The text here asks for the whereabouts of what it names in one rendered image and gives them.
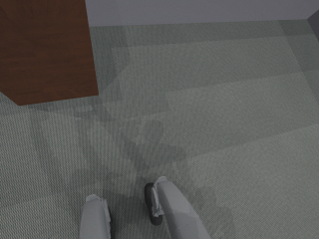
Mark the robot right thigh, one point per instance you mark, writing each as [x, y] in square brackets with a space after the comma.
[182, 220]

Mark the right robot foot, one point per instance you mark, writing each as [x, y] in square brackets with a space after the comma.
[155, 220]

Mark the cabinet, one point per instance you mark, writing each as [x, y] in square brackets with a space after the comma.
[46, 52]

